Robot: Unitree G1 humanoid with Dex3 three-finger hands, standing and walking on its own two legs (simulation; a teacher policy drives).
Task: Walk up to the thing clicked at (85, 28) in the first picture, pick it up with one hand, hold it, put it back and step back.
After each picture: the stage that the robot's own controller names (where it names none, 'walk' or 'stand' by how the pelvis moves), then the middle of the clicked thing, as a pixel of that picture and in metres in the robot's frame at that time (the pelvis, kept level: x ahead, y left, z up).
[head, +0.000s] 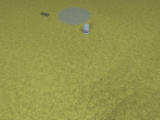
stand; (86, 29) +1.61 -0.03 -0.72
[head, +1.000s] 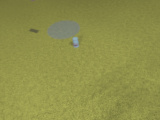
walk; (75, 42) +1.48 +0.21 -0.70
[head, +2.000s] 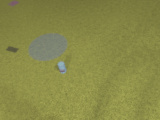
walk; (62, 67) +0.96 +0.33 -0.72
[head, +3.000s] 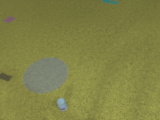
walk; (62, 104) +0.61 +0.27 -0.72
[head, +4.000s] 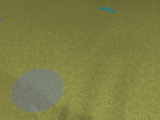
stand; out of the picture +0.41 +0.19 -0.70
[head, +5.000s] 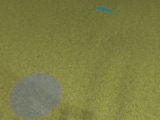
stand; out of the picture +0.37 +0.21 -0.72
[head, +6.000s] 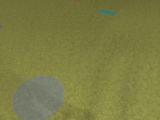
stand; out of the picture +0.36 +0.20 -0.73
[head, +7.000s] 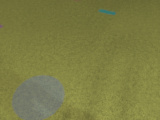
stand; out of the picture +0.36 +0.20 -0.73
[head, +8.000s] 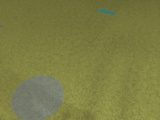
stand; out of the picture +0.36 +0.21 -0.73
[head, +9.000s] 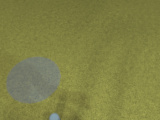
go down; (55, 119) +0.38 +0.20 -0.70
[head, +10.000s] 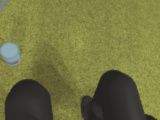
go down; (11, 54) +0.46 +0.22 -0.29
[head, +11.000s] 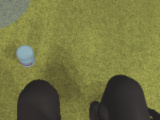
close in; (26, 56) +0.46 +0.21 -0.29
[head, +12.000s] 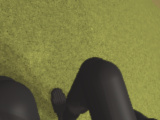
close in; out of the picture +0.45 +0.25 -0.23
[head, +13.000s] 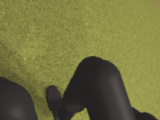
close; out of the picture +0.44 +0.26 -0.23
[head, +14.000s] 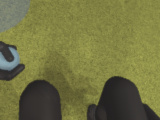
lift; (8, 63) +0.37 +0.25 -0.10
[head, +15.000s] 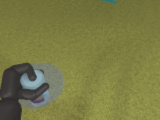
hold; (36, 88) +0.33 +0.17 +0.04
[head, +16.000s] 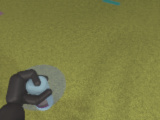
hold; (40, 93) +0.32 +0.16 +0.00
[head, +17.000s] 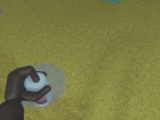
hold; (39, 90) +0.32 +0.17 +0.01
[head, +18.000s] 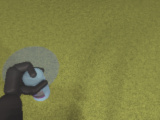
crouch; (37, 85) +0.35 +0.17 -0.05
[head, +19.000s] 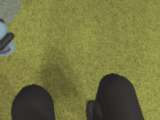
lower; (0, 39) +0.48 +0.22 -0.10
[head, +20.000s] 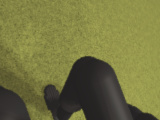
lower; out of the picture +0.45 +0.28 -0.24
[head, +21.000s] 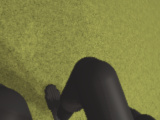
lower; out of the picture +0.45 +0.28 -0.24
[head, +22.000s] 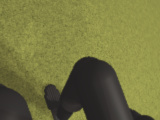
lower; out of the picture +0.45 +0.27 -0.24
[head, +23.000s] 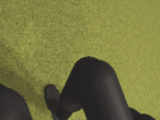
lower; out of the picture +0.45 +0.27 -0.24
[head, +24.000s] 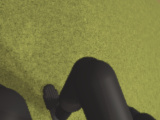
draw back; out of the picture +0.45 +0.27 -0.24
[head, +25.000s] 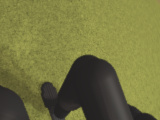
stand; out of the picture +0.44 +0.27 -0.24
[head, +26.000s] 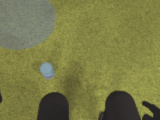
walk; (47, 71) +0.46 +0.19 -0.42
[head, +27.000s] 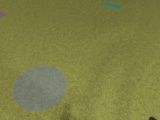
stand; out of the picture +0.39 +0.17 -0.66
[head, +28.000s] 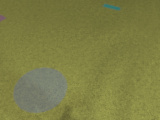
stand; out of the picture +0.39 +0.18 -0.67
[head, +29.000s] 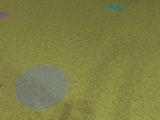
stand; out of the picture +0.40 +0.18 -0.68
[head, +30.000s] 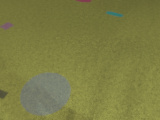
stand; out of the picture +0.41 +0.19 -0.72
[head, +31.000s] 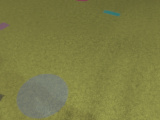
stand; out of the picture +0.38 +0.19 -0.73
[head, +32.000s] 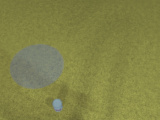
walk; (57, 105) +0.43 +0.15 -0.70
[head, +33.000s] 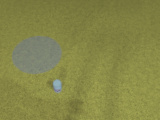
walk; (57, 86) +0.63 +0.18 -0.71
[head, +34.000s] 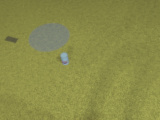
walk; (64, 58) +0.96 +0.28 -0.70
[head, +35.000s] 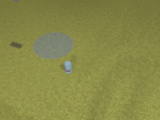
stand; (68, 67) +0.99 +0.17 -0.71
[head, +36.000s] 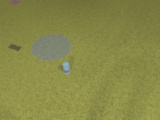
stand; (66, 68) +1.01 +0.17 -0.73
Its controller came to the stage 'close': yes
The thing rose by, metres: 0.70
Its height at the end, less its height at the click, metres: +0.00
